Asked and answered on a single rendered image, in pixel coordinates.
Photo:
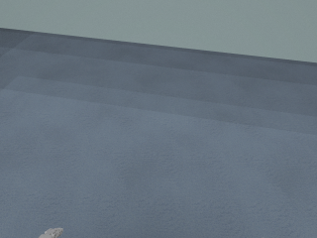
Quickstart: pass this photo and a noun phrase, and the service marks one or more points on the left robot hand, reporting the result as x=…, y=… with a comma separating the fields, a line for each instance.
x=52, y=233

